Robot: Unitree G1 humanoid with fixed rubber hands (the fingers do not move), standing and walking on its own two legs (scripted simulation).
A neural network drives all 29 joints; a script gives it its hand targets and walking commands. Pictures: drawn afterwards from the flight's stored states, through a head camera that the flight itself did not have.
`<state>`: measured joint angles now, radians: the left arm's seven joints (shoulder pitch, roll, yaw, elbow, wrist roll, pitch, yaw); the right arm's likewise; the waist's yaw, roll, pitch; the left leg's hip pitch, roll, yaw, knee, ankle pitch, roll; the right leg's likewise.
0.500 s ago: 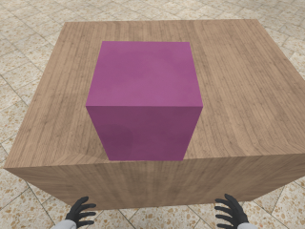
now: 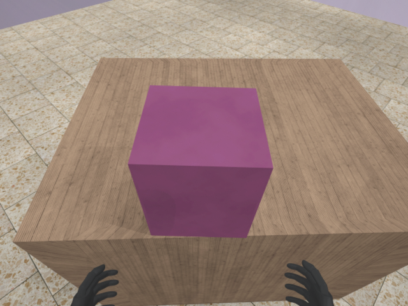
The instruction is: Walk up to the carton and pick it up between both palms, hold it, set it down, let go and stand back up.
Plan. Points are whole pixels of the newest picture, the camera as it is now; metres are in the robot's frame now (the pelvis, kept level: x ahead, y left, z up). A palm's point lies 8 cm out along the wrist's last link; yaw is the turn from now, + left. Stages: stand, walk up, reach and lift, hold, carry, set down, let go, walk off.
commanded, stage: reach and lift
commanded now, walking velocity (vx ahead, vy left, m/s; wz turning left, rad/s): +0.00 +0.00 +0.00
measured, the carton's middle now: (200, 165) +0.39 +0.03 +0.07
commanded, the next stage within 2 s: none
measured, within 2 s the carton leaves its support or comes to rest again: neither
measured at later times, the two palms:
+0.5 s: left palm out of the picture +0.13 +0.22 +0.00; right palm out of the picture +0.15 -0.18 +0.01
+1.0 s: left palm (79, 286) +0.17 +0.21 +0.05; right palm (323, 277) +0.18 -0.17 +0.05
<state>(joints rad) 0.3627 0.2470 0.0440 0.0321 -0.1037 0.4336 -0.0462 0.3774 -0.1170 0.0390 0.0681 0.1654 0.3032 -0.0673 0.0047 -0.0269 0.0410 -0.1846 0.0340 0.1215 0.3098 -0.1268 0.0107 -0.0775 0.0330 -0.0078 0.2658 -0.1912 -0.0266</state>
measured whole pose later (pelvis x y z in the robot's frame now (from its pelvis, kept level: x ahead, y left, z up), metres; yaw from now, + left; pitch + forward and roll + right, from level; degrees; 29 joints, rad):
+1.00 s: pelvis +0.00 +0.00 +0.00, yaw +0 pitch -3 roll +0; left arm 0.45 0.24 -0.03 -0.24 -0.19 0.15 0.02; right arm 0.49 -0.08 0.07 -0.24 0.15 0.10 -0.14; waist 0.05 -0.03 0.01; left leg -0.09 0.01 0.12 0.24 -0.11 0.01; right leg 0.00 0.01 -0.01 0.26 -0.21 -0.02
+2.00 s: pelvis -0.01 +0.00 +0.00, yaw -1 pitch -4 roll +0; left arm -0.30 0.24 0.19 -0.14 -0.18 0.73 0.04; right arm -0.31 -0.25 0.02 0.07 0.37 0.42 -0.17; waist -0.02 -0.03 0.04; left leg -0.12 0.03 0.13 0.30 -0.11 0.02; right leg -0.04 0.03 0.00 0.30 -0.20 -0.02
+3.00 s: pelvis -0.01 -0.01 +0.00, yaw +1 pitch +3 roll -1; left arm -0.97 0.39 0.12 0.74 -0.16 0.51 0.03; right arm -1.02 -0.29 0.07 0.88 0.45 0.37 -0.15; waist -0.05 -0.04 -0.07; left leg -0.25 0.04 0.09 0.30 -0.09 0.00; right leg -0.15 0.05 -0.03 0.27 -0.17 -0.03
